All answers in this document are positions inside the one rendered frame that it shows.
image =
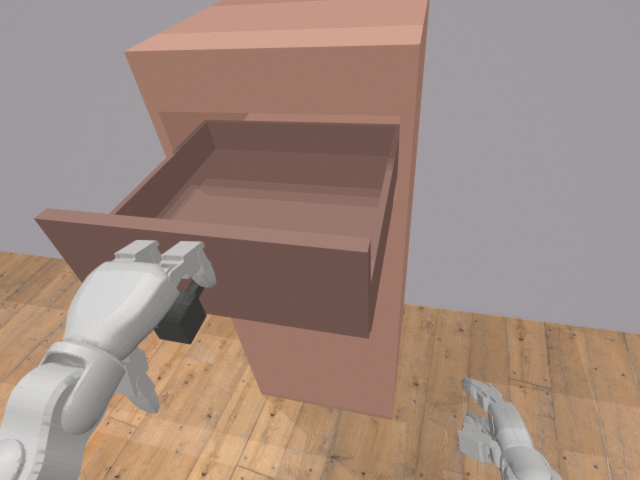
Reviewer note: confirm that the cabinet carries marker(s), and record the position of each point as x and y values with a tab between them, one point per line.
329	61

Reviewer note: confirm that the handle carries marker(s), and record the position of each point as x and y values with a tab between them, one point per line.
184	319

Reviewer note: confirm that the left robot hand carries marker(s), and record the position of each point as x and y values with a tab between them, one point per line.
123	300

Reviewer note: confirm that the drawer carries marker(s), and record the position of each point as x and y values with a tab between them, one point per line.
294	217

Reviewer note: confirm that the robot left forearm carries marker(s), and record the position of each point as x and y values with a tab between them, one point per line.
54	409

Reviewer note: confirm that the right robot hand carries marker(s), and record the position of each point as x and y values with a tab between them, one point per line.
483	439

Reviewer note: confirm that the robot right forearm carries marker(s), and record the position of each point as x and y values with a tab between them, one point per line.
525	463

